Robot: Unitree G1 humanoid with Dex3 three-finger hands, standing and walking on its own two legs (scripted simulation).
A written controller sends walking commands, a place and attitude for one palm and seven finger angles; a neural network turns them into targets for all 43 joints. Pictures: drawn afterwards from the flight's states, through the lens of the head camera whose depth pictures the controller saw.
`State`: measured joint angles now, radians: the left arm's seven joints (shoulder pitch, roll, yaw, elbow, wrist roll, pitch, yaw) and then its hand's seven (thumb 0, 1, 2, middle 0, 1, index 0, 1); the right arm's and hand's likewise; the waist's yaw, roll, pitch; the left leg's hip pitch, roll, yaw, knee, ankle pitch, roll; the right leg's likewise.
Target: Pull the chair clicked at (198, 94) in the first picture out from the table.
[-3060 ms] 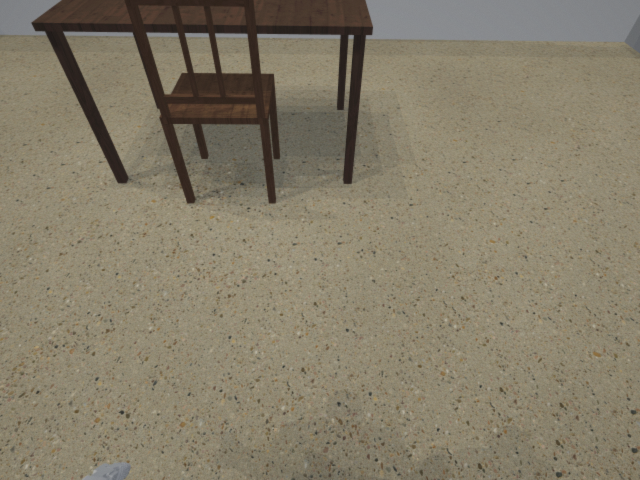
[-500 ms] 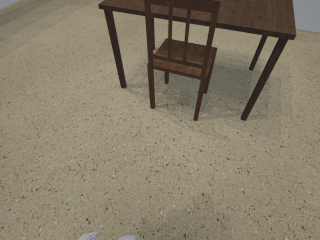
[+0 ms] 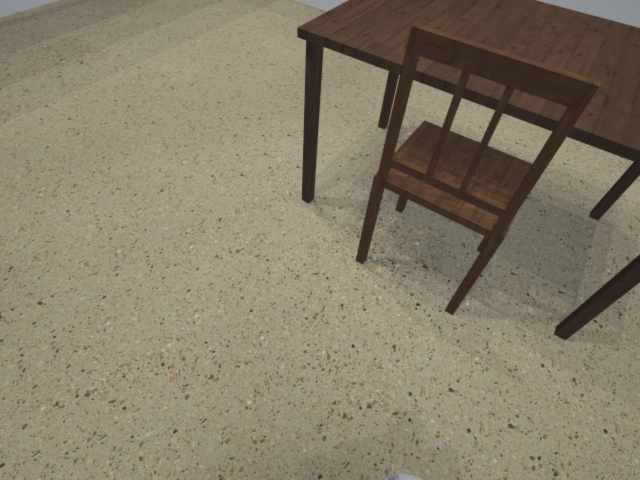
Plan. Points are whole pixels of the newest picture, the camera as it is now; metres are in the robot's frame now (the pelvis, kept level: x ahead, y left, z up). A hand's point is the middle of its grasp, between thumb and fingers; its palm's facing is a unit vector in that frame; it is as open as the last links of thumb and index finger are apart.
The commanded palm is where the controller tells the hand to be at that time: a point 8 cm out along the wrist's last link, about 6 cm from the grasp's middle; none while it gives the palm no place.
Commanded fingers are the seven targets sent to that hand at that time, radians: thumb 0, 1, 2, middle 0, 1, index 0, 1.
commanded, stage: walk to a spot facing it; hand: left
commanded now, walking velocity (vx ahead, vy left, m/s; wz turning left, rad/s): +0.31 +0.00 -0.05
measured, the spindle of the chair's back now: (446, 128) +0.93 -0.23 -0.08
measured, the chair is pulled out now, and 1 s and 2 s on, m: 0.00 0.00 0.00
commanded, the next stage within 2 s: turn to face it in 0.10 s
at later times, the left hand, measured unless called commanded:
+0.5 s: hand (267, 373) +0.29 +0.11 -0.16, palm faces -0.12 -0.97 -0.23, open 7.3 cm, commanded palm none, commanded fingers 0.00 0.90 0.90 -0.20 -0.30 -0.20 -0.30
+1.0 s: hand (243, 341) +0.35 +0.16 -0.17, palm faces -0.29 -0.93 -0.22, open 7.3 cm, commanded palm none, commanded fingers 0.00 0.90 0.90 -0.20 -0.30 -0.20 -0.30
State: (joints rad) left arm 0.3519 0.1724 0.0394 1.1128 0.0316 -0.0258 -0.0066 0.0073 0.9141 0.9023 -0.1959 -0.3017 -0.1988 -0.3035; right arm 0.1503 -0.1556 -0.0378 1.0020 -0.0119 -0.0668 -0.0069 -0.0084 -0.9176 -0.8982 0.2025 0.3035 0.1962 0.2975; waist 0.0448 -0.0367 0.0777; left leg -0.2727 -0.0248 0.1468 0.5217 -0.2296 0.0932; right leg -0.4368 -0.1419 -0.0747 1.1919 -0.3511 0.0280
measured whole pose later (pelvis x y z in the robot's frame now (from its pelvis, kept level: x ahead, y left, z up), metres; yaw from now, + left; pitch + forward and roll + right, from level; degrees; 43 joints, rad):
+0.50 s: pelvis +0.18 -0.06 -0.01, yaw -7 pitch -2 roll +1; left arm 0.14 0.17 0.04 0.98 0.01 -0.03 0.01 0.00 0.91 0.90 -0.20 -0.30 -0.20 -0.30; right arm 0.32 -0.16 -0.04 1.11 -0.01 0.00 -0.03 0.00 -0.91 -0.90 0.20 0.30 0.20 0.30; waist -0.03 0.03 0.12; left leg -0.36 0.07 0.07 1.17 -0.48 -0.04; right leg -0.36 0.02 -0.10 0.59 -0.20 -0.09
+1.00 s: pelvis +0.22 -0.02 +0.01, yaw -23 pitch +0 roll +0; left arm 0.23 0.26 0.09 0.95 0.03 0.06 -0.01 0.00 0.91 0.90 -0.20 -0.30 -0.20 -0.30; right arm 0.16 -0.19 -0.01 0.91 -0.02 0.02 -0.03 0.00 -0.90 -0.90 0.20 0.30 0.20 0.30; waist 0.03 -0.06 0.04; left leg -0.22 0.02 0.09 0.49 -0.27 0.02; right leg -0.48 0.06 0.04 0.96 -0.41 0.02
